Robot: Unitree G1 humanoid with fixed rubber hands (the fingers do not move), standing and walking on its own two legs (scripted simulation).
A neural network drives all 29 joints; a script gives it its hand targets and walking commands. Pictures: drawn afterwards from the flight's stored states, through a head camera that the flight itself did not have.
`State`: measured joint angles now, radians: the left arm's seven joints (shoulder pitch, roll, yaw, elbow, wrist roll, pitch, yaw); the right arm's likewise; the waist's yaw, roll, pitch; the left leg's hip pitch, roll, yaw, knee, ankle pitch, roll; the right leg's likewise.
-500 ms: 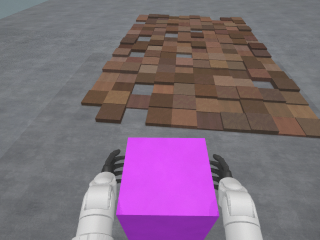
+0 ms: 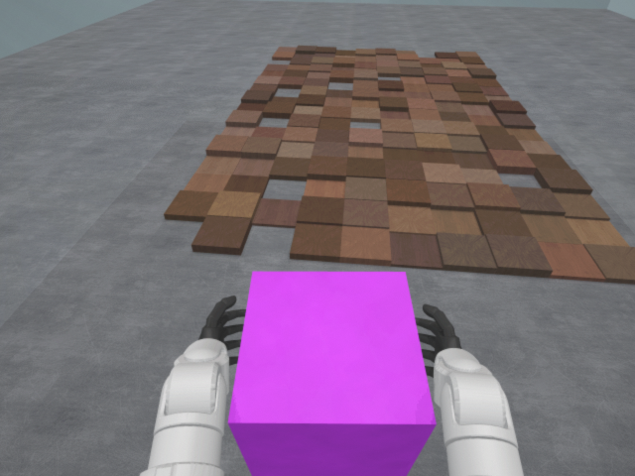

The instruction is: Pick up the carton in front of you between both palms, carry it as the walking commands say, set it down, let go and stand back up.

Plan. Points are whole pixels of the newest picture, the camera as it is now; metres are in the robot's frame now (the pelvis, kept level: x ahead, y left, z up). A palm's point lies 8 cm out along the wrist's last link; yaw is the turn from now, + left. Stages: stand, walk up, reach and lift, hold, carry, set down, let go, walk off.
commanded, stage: hold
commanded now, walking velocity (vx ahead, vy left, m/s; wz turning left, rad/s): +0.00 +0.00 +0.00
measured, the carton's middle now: (328, 382) +0.29 +0.00 -0.03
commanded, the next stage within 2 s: carry in 0.70 s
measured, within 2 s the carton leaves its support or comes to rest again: neither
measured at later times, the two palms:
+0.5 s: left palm (214, 345) +0.29 +0.15 +0.05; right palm (446, 354) +0.29 -0.15 +0.05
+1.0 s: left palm (198, 308) +0.34 +0.18 +0.07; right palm (419, 313) +0.34 -0.12 +0.07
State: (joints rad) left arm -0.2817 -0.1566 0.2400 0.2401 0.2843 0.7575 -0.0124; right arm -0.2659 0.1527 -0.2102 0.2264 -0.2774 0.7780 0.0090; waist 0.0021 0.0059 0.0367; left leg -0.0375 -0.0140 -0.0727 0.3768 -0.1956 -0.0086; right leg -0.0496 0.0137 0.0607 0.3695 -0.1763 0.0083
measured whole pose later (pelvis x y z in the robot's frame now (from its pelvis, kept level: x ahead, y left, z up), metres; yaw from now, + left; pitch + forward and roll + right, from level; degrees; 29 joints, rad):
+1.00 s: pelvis +0.07 +0.02 -0.01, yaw +0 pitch +4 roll -1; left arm -0.17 -0.11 0.14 -0.09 0.15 0.99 0.05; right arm -0.18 0.14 -0.09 -0.06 -0.15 0.99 -0.06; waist 0.00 0.00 -0.18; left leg -0.22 0.01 0.03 0.47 -0.32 0.02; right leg -0.35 -0.04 -0.05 0.70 -0.46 0.01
